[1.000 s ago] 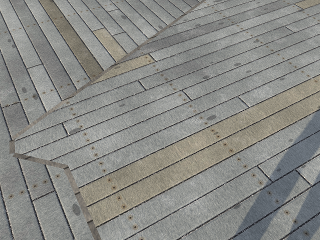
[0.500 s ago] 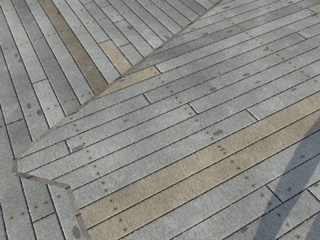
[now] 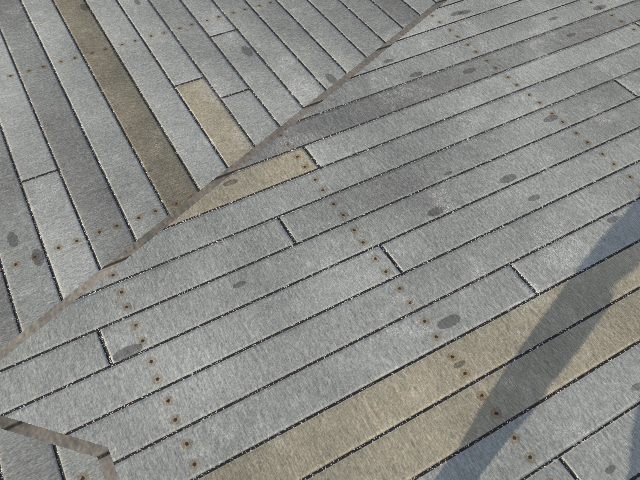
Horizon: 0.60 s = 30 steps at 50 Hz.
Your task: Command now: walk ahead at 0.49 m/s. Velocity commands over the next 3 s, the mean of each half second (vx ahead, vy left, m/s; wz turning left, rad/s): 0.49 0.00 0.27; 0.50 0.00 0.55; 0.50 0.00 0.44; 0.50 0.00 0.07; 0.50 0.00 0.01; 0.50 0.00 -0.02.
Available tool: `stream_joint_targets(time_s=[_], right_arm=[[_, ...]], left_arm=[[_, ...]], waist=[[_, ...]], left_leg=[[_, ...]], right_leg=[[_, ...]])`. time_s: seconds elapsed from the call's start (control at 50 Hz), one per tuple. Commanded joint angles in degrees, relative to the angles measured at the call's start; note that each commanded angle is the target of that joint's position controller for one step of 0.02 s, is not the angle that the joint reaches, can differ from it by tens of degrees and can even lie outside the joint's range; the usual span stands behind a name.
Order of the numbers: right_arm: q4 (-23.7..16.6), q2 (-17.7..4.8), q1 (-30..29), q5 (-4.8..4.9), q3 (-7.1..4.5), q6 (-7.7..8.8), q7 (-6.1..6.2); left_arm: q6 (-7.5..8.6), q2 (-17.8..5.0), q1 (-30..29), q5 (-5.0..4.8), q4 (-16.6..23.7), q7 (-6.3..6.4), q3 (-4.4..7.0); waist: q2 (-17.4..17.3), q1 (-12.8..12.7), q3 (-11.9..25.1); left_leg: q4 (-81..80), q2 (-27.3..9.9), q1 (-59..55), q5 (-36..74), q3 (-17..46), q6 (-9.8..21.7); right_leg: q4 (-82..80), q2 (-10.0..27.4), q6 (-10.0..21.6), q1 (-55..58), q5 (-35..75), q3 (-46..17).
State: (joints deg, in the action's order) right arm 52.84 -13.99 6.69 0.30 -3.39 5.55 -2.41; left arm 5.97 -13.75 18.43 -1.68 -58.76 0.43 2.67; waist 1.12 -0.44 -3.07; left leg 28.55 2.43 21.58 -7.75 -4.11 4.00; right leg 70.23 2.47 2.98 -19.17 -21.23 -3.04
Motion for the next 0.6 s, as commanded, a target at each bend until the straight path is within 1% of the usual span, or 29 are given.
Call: stream_joint_targets(time_s=[0.02,0.04,0.06,0.08,0.1,0.12,0.14,0.18,0.22,0.26,0.3,0.34,0.36,0.38,0.4,0.42,0.44,0.46,0.48,0.5,0.52,0.54,0.56,0.58,0.6], right_arm=[[-1.31,-3.52,0.99,-0.96,-0.31,1.28,-0.42],[-0.64,-3.82,2.06,-0.79,-0.32,1.34,-0.31],[0.03,-4.51,3.27,-0.62,-0.38,1.39,-0.01],[0.45,-5.68,4.37,-0.65,-0.56,1.41,0.46],[0.8,-6.66,5.84,-0.5,-0.7,1.36,0.96],[1.15,-7.16,7.5,-0.36,-0.77,1.19,1.45],[1.38,-7.4,8.99,-0.26,-0.79,0.94,1.85],[1.49,-7.93,11.05,0.04,-0.89,0.51,2.41],[1.81,-8.52,13.27,0.43,-1.05,0.19,2.8],[2.38,-8.54,15.65,0.84,-1.14,-0.21,3.02],[2.75,-8.44,17.32,1.12,-1.3,-0.73,3.19],[2.54,-9.14,17.17,1.24,-1.8,-1.28,3.58],[2.24,-9.68,16.62,1.2,-2.13,-1.56,3.68],[1.73,-9.67,15.68,1.15,-2.23,-1.81,3.69],[0.92,-8.1,14.93,0.86,-1.72,-1.88,3.56],[-1.36,-4.94,14.16,-0.14,-0.61,-1.9,3.39],[-2.95,1.64,21.65,0.92,1.09,-0.83,3.09],[-2.1,-4.83,20.3,2.21,-0.25,-0.39,3.22],[-3.23,-8.48,15.3,2.74,-1.34,-0.35,3.32],[-3.56,-7.99,13.06,2.43,-1.51,-0.6,3.56],[-4.0,-7.31,11.63,1.73,-1.85,-0.9,3.61],[-4.32,-6.12,12.07,1.68,-2.11,-1.51,3.36],[-4.71,-4.86,12.21,1.83,-2.05,-2.15,3.09],[-5.32,-3.76,11.79,1.89,-1.94,-2.73,2.89],[-6.15,-3.45,10.88,1.77,-1.96,-3.21,2.82]], left_arm=[[0.06,-4.32,1.92,0.34,3.33,0.78,1.56],[-0.58,-3.15,2.42,0.44,3.33,0.87,1.46],[-1.08,-3.02,1.53,0.55,3.79,0.95,1.51],[-1.34,-3.5,-0.7,0.77,4.77,1.06,1.65],[-1.36,-4.18,-3.99,1.26,6.11,1.2,1.8],[-1.22,-4.57,-7.07,1.67,7.34,1.26,1.92],[-1.01,-4.57,-9.49,1.86,8.27,1.18,1.95],[-0.53,-4.09,-13.66,1.74,9.57,0.8,1.78],[-0.12,-3.55,-18.04,1.38,10.61,0.25,1.39],[0.2,-3.41,-21.61,1.0,11.62,-0.4,1.01],[0.68,-3.94,-24.31,0.67,12.87,-1.06,0.82],[1.26,-5.83,-23.78,0.46,13.4,-1.48,1.22],[1.54,-6.94,-22.22,0.41,13.22,-1.52,1.55],[1.78,-8.24,-18.39,0.43,12.38,-1.4,2.17],[2.05,-10.77,-10.09,0.78,10.2,-1.01,3.45],[2.18,-14.9,0.48,1.76,8.83,-0.52,4.51],[1.4,-19.0,4.04,2.03,7.57,-0.72,5.43],[1.33,-12.24,2.65,1.98,8.53,-0.85,3.7],[1.37,-8.4,-1.51,1.75,9.54,-0.73,2.59],[1.26,-7.3,-5.28,1.89,9.97,-0.79,2.09],[1.1,-5.89,-7.66,2.03,9.85,-0.83,1.73],[1.12,-5.38,-8.69,2.51,9.54,-0.77,1.52],[1.17,-5.21,-8.97,2.59,9.17,-0.75,1.61],[1.31,-5.6,-8.73,2.47,8.77,-0.65,1.82],[1.47,-6.36,-8.41,2.41,8.41,-0.5,2.11]], waist=[[-4.91,-0.78,5.24],[-5.14,-1.19,4.6],[-5.16,-1.39,3.42],[-4.82,-1.27,2.24],[-4.03,-0.58,1.08],[-3.38,0.19,0.33],[-3.15,0.8,0.0],[-3.52,1.9,-0.29],[-3.67,3.29,-0.58],[-4.06,4.46,-0.96],[-4.49,4.98,-1.31],[-5.48,3.59,-0.73],[-6.38,2.43,0.06],[-7.0,0.14,1.96],[-6.08,-3.61,7.38],[-0.27,-7.39,17.35],[18.18,-3.48,24.68],[13.62,-4.58,22.95],[8.78,-4.7,14.92],[4.46,-3.16,10.66],[3.77,-2.02,7.27],[5.27,-0.47,5.72],[5.69,0.12,4.89],[5.11,0.46,4.14],[4.2,0.7,3.36]], left_leg=[[-19.15,-14.94,-10.42,-0.68,18.75,8.85],[-20.37,-14.46,-8.58,0.29,17.03,9.42],[-21.5,-14.22,-7.17,1.04,15.48,9.83],[-22.54,-14.2,-6.8,1.4,14.57,10.16],[-23.19,-14.21,-7.15,1.95,14.76,10.51],[-23.48,-14.22,-8.29,2.66,14.96,10.55],[-23.47,-13.92,-9.46,3.36,14.79,10.21],[-22.94,-12.58,-10.64,4.54,13.33,8.92],[-22.21,-11.81,-11.08,4.73,12.3,8.03],[-20.73,-12.15,-12.6,4.08,12.82,7.86],[-18.01,-13.32,-15.61,3.74,14.53,7.68],[-15.01,-14.86,-17.97,3.85,16.86,6.79],[-13.02,-15.33,-18.44,5.73,17.81,6.31],[-9.22,-14.55,-18.19,10.16,17.82,5.51],[0.07,-11.09,-15.67,14.67,15.88,3.92],[17.67,-6.23,-6.05,4.74,12.18,1.81],[36.59,1.77,15.79,-24.2,6.85,-1.72],[44.91,-1.86,21.56,-25.64,12.58,-1.45],[46.14,-4.25,23.98,-20.4,12.08,-0.89],[45.01,-6.88,21.79,-15.34,10.79,-1.17],[42.25,-8.35,20.14,-12.13,10.68,-1.38],[40.41,-9.87,17.35,-9.99,10.8,-1.44],[39.36,-10.37,15.91,-8.99,10.21,-1.55],[38.51,-10.72,16.04,-8.3,9.73,-1.75],[37.34,-10.98,16.98,-6.92,9.71,-1.97]], right_leg=[[0.12,6.36,0.95,-11.69,6.32,-2.21],[-1.61,6.77,0.68,-11.14,6.42,-1.74],[-3.69,7.15,0.19,-12.02,7.17,-1.25],[-6.24,7.5,-0.47,-14.12,9.26,-0.98],[-9.91,7.75,-1.33,-16.79,11.94,-0.76],[-13.93,7.64,-2.11,-19.24,15.06,-0.68],[-18.07,7.19,-2.69,-20.56,18.31,-0.56],[-26.77,5.47,-3.4,-19.82,24.19,0.03],[-33.61,3.37,-4.0,-17.22,27.64,1.12],[-37.56,2.03,-4.43,-15.49,27.99,1.36],[-40.77,1.33,-4.28,-14.91,26.23,0.68],[-43.68,0.9,-3.61,-11.88,23.21,-0.31],[-44.15,0.48,-3.11,-8.99,20.77,-0.06],[-45.11,-0.22,-2.18,-3.44,18.52,0.76],[-45.24,0.22,-0.25,8.2,17.56,0.71],[-43.18,10.35,3.34,25.31,15.27,-8.93],[-48.9,23.45,11.84,43.65,5.83,-34.23],[-52.54,22.12,11.2,41.25,-1.54,-38.05],[-53.07,19.95,8.2,33.77,0.35,-27.75],[-54.3,17.58,6.77,25.88,6.26,-20.36],[-56.17,15.5,6.21,19.93,10.31,-15.24],[-57.97,14.09,5.69,15.91,12.52,-10.97],[-59.56,13.35,5.86,13.71,13.97,-8.18],[-60.71,13.34,6.47,12.6,16.19,-5.8],[-61.58,13.6,7.01,12.05,18.34,-3.86]])
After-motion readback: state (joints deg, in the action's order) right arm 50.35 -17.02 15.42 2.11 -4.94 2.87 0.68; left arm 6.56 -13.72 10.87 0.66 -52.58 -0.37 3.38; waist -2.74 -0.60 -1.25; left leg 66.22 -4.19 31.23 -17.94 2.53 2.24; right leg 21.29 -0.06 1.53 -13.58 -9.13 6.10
